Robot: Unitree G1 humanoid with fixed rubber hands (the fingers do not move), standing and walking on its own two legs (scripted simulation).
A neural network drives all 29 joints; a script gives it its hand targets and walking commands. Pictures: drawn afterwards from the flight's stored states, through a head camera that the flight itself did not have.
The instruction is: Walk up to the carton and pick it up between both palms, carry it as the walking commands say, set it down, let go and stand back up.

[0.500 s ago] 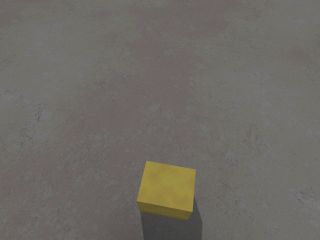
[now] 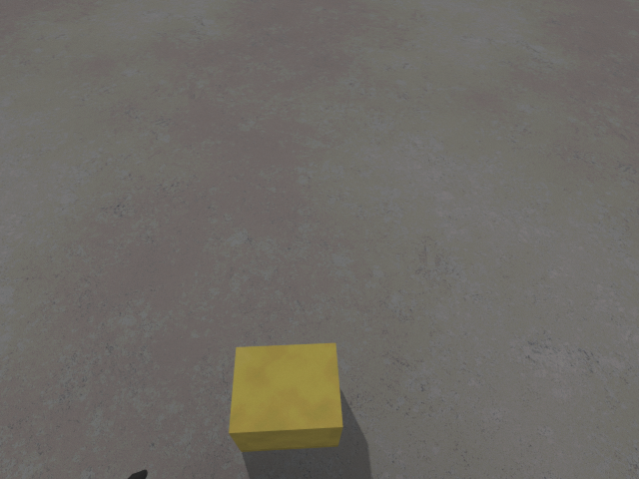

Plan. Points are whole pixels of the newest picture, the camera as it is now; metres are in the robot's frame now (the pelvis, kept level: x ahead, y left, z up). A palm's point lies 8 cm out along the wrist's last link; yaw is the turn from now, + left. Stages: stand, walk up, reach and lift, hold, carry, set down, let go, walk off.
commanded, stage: walk up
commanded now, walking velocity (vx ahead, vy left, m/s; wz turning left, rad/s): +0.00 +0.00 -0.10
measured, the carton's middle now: (288, 397) +0.43 +0.06 -0.66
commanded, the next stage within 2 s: stand in 1.08 s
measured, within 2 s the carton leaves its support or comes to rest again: neither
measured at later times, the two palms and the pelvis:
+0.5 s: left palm out of the picture +0.01 +0.27 -0.14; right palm out of the picture +0.03 -0.25 -0.13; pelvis +0.00 +0.01 +0.00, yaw +0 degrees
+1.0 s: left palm out of the picture -0.01 +0.24 -0.14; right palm out of the picture +0.02 -0.20 -0.14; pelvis +0.01 +0.02 +0.01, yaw +0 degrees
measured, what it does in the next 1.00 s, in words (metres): steps on the spot: right foot, then left foot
